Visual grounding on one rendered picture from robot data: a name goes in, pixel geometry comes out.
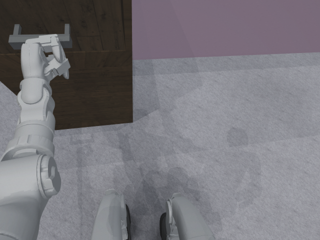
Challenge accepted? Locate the cabinet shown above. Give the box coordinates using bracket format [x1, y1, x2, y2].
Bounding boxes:
[0, 0, 133, 130]

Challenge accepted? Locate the handle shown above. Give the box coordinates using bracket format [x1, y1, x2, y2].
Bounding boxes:
[8, 24, 73, 50]

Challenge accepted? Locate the left robot thigh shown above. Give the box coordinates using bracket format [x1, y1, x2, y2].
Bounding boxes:
[90, 193, 127, 240]

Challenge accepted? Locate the left robot hand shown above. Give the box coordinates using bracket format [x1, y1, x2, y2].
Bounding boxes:
[20, 34, 71, 84]

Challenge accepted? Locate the drawer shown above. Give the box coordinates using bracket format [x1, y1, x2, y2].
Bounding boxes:
[0, 0, 124, 54]

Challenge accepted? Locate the left robot shin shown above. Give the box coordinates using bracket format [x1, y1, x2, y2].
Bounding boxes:
[99, 189, 128, 240]

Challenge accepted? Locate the robot left upper arm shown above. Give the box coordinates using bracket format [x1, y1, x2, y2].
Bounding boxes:
[0, 154, 61, 240]

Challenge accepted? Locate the left robot forearm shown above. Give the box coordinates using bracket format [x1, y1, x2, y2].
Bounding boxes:
[0, 77, 56, 162]

